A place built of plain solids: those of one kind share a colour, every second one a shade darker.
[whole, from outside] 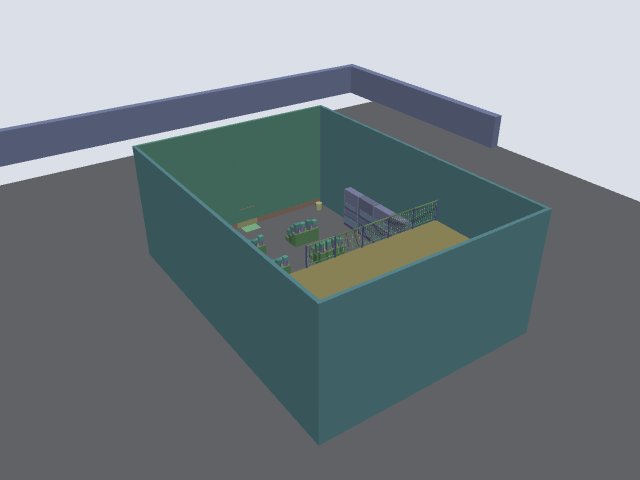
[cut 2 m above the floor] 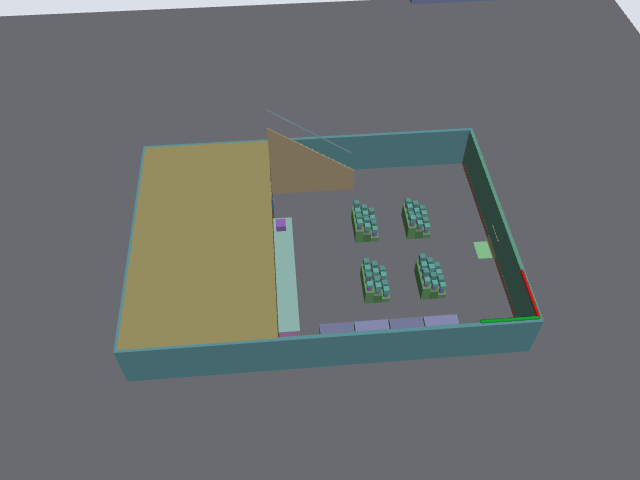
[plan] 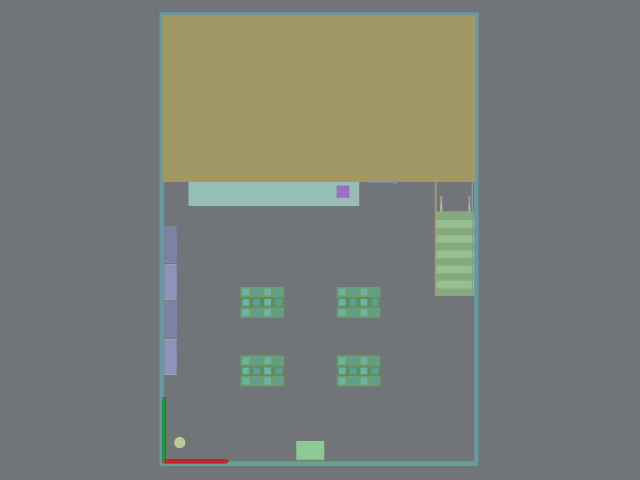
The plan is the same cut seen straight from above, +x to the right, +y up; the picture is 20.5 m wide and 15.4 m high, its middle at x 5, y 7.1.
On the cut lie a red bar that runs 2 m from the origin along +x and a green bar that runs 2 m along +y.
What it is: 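A flower shop at street level behind a glazed front, one room two levels high, with a raised rear level reached by one straight flight, fitted out in the 1990s to 2020s; 9.9 x 14.3 m, 5.64 m high throughout; its front glazed onto the street; the raised level 2.83 m over the floor, over the rear 5.3 m, open to the hall behind a guard 1.0 m high along its edge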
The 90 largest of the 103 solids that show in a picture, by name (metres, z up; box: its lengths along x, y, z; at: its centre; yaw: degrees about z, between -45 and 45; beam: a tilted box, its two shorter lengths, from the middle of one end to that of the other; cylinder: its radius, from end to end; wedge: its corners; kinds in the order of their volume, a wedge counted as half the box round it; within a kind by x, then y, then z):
{
 "upper_1": {"box": [10.04, 5.35, 2.88], "at": [4.97, 11.63, 1.39]},
 "street_hedge_1": {"box": [0.6, 15.85, 2.25], "at": [-14.63, -8.07, 1.07]},
 "street_hedge_2": {"box": [39.8, 0.6, 2.25], "at": [4.97, -16.3, 1.07]},
 "street_hedge_3": {"box": [0.6, 15.85, 2.25], "at": [24.57, -8.07, 1.07]},
 "wall_1": {"box": [0.15, 14.56, 5.69], "at": [-0.07, 7.13, 2.79]},
 "wall_2": {"box": [10.24, 0.15, 5.69], "at": [4.97, 14.34, 2.79]},
 "wall_3": {"box": [0.15, 14.56, 5.69], "at": [10.02, 7.13, 2.79]},
 "window_wall_1": {"box": [4.09, 0.15, 5.69], "at": [2.04, -0.07, 2.79]},
 "window_wall_2": {"box": [1.2, 0.15, 5.69], "at": [4.69, -0.07, 2.79]},
 "window_wall_3": {"box": [4.65, 0.15, 5.69], "at": [7.62, -0.07, 2.79]},
 "counter_1": {"box": [5.44, 0.7, 1.05], "at": [3.52, 8.6, 0.47]},
 "shelves_body_1": {"box": [0.4, 1.16, 2.1], "at": [0.2, 3.35, 1.0]},
 "shelves_body_2": {"box": [0.4, 1.16, 2.1], "at": [0.2, 4.55, 1.0]},
 "shelves_body_3": {"box": [0.4, 1.16, 2.1], "at": [0.2, 5.75, 1.0]},
 "shelves_body_4": {"box": [0.4, 1.16, 2.1], "at": [0.2, 6.95, 1.0]},
 "tier_1": {"box": [1.4, 0.33, 0.27], "at": [3.15, 2.57, 0.09]},
 "tier_2": {"box": [1.4, 0.33, 0.51], "at": [3.15, 2.9, 0.2]},
 "tier_3": {"box": [1.4, 0.33, 0.75], "at": [3.15, 3.23, 0.33]},
 "tier_4": {"box": [1.4, 0.33, 0.27], "at": [3.15, 4.77, 0.09]},
 "tier_5": {"box": [1.4, 0.33, 0.51], "at": [3.15, 5.1, 0.2]},
 "tier_6": {"box": [1.4, 0.33, 0.75], "at": [3.15, 5.43, 0.33]},
 "tier_7": {"box": [1.4, 0.33, 0.27], "at": [6.24, 2.57, 0.09]},
 "tier_8": {"box": [1.4, 0.33, 0.51], "at": [6.24, 2.9, 0.2]},
 "tier_9": {"box": [1.4, 0.33, 0.75], "at": [6.24, 3.23, 0.33]},
 "tier_10": {"box": [1.4, 0.33, 0.27], "at": [6.24, 4.77, 0.09]},
 "tier_11": {"box": [1.4, 0.33, 0.51], "at": [6.24, 5.1, 0.2]},
 "tier_12": {"box": [1.4, 0.33, 0.75], "at": [6.24, 5.43, 0.33]},
 "shelves_goods_1": {"box": [0.41, 0.8, 0.26], "at": [0.2, 3.3, 1.22]},
 "shelves_goods_2": {"box": [0.41, 1.04, 0.39], "at": [0.2, 3.35, 0.33]},
 "shelves_goods_3": {"box": [0.41, 0.81, 0.28], "at": [0.2, 3.39, 0.75]},
 "shelves_goods_4": {"box": [0.41, 0.85, 0.29], "at": [0.2, 4.47, 0.76]},
 "shelves_goods_5": {"box": [0.41, 0.81, 0.35], "at": [0.2, 4.56, 0.3]},
 "shelves_goods_6": {"box": [0.41, 0.96, 0.32], "at": [0.2, 4.58, 1.25]},
 "shelves_goods_7": {"box": [0.41, 0.9, 0.25], "at": [0.2, 5.74, 0.73]},
 "shelves_goods_8": {"box": [0.41, 0.94, 0.35], "at": [0.2, 5.75, 1.27]},
 "stair_guard_1": {"wedge": [[8.68, 5.3, -0.02], [8.68, 5.3, 1.13], [8.68, 8.97, -0.02], [8.68, 8.97, 3.79], [8.74, 5.3, -0.02], [8.74, 5.3, 1.13], [8.74, 8.97, -0.02], [8.74, 8.97, 3.79]]},
 "bunch_1": {"box": [0.22, 0.22, 0.19], "at": [2.62, 2.57, 0.59]},
 "bunch_2": {"box": [0.22, 0.22, 0.19], "at": [2.62, 3.23, 1.0]},
 "bunch_3": {"box": [0.22, 0.22, 0.22], "at": [2.62, 4.77, 0.56]},
 "bunch_4": {"box": [0.22, 0.22, 0.29], "at": [2.62, 5.1, 0.8]},
 "bunch_5": {"box": [0.22, 0.22, 0.19], "at": [2.97, 2.57, 0.57]},
 "bunch_6": {"box": [0.22, 0.22, 0.23], "at": [2.97, 2.9, 0.79]},
 "bunch_7": {"box": [0.22, 0.22, 0.23], "at": [2.97, 3.23, 1.08]},
 "bunch_8": {"box": [0.22, 0.22, 0.18], "at": [2.97, 4.77, 0.52]},
 "bunch_9": {"box": [0.22, 0.22, 0.21], "at": [2.97, 5.43, 1.08]},
 "bunch_10": {"box": [0.22, 0.22, 0.17], "at": [3.32, 2.57, 0.51]},
 "bunch_11": {"box": [0.22, 0.22, 0.26], "at": [3.32, 2.9, 0.83]},
 "bunch_12": {"box": [0.22, 0.22, 0.22], "at": [3.32, 3.23, 1.05]},
 "bunch_13": {"box": [0.22, 0.22, 0.18], "at": [3.32, 4.77, 0.59]},
 "bunch_14": {"box": [0.22, 0.22, 0.23], "at": [3.32, 5.1, 0.83]},
 "bunch_15": {"box": [0.22, 0.22, 0.25], "at": [3.32, 5.43, 1.06]},
 "bunch_16": {"box": [0.22, 0.22, 0.24], "at": [3.67, 2.9, 0.81]},
 "bunch_17": {"box": [0.22, 0.22, 0.23], "at": [3.67, 3.23, 1.09]},
 "bunch_18": {"box": [0.22, 0.22, 0.22], "at": [3.67, 5.1, 0.85]},
 "bunch_19": {"box": [0.22, 0.22, 0.22], "at": [3.67, 5.43, 1.05]},
 "bunch_20": {"box": [0.22, 0.22, 0.2], "at": [5.71, 2.57, 0.53]},
 "bunch_21": {"box": [0.22, 0.22, 0.18], "at": [5.71, 2.9, 0.77]},
 "bunch_22": {"box": [0.22, 0.22, 0.26], "at": [5.71, 3.23, 1.07]},
 "bunch_23": {"box": [0.22, 0.22, 0.18], "at": [5.71, 4.77, 0.58]},
 "bunch_24": {"box": [0.22, 0.22, 0.23], "at": [5.71, 5.1, 0.77]},
 "bunch_25": {"box": [0.22, 0.22, 0.19], "at": [5.71, 5.43, 1.06]},
 "bunch_26": {"box": [0.22, 0.22, 0.21], "at": [6.06, 2.57, 0.53]},
 "bunch_27": {"box": [0.22, 0.22, 0.24], "at": [6.06, 4.77, 0.55]},
 "bunch_28": {"box": [0.22, 0.22, 0.2], "at": [6.06, 5.1, 0.81]},
 "bunch_29": {"box": [0.22, 0.22, 0.21], "at": [6.41, 2.57, 0.56]},
 "bunch_30": {"box": [0.22, 0.22, 0.23], "at": [6.41, 3.23, 1.02]},
 "bunch_31": {"box": [0.22, 0.22, 0.22], "at": [6.41, 5.1, 0.78]},
 "bunch_32": {"box": [0.22, 0.22, 0.24], "at": [6.76, 2.9, 0.81]},
 "bunch_33": {"box": [0.22, 0.22, 0.2], "at": [6.76, 5.1, 0.8]},
 "bunch_34": {"box": [0.22, 0.22, 0.22], "at": [6.76, 5.43, 1.08]},
 "stair_step_1": {"box": [1.26, 0.28, 0.07], "at": [9.36, 5.44, 0.14]},
 "stair_step_2": {"box": [1.26, 0.28, 0.07], "at": [9.36, 5.69, 0.32]},
 "stair_step_3": {"box": [1.26, 0.28, 0.07], "at": [9.36, 5.93, 0.5]},
 "stair_step_4": {"box": [1.26, 0.28, 0.07], "at": [9.36, 6.17, 0.68]},
 "stair_step_5": {"box": [1.26, 0.28, 0.07], "at": [9.36, 6.42, 0.85]},
 "stair_step_6": {"box": [1.26, 0.28, 0.07], "at": [9.36, 6.66, 1.03]},
 "stair_step_7": {"box": [1.26, 0.28, 0.07], "at": [9.36, 6.91, 1.21]},
 "stair_step_8": {"box": [1.26, 0.28, 0.07], "at": [9.36, 7.15, 1.38]},
 "stair_step_9": {"box": [1.26, 0.28, 0.07], "at": [9.36, 7.39, 1.56]},
 "stair_step_10": {"box": [1.26, 0.28, 0.07], "at": [9.36, 7.64, 1.74]},
 "stair_step_11": {"box": [1.26, 0.28, 0.07], "at": [9.36, 7.88, 1.91]},
 "stair_wall_rail_1": {"wedge": [[9.87, 5.3, 1.08], [9.87, 5.3, 1.13], [9.87, 8.96, 3.74], [9.87, 8.96, 3.79], [9.9, 5.3, 1.08], [9.9, 5.3, 1.13], [9.9, 8.96, 3.74], [9.9, 8.96, 3.79]]},
 "counter_top_1": {"box": [5.48, 0.78, 0.04], "at": [3.52, 8.58, 1.02]},
 "stallriser_1": {"box": [4.09, 0.05, 0.35], "at": [2.04, -0.02, 0.12]},
 "stallriser_2": {"box": [4.65, 0.05, 0.35], "at": [7.62, -0.02, 0.12]},
 "service_door_1": {"box": [0.95, 0.03, 2.1], "at": [7.01, 8.95, 1.0]},
 "till_1": {"box": [0.42, 0.4, 0.28], "at": [5.74, 8.65, 1.18]},
 "plant_pot_1": {"cylinder": 0.18, "from": [0.5, 0.6, 0.0], "to": [0.5, 0.6, 0.38]},
 "door_mat_1": {"box": [0.9, 0.6, 0.07], "at": [4.69, 0.35, -0.02]},
 "street_door_kick_1": {"box": [1.2, 0.05, 0.35], "at": [4.69, -0.02, 0.12]}
}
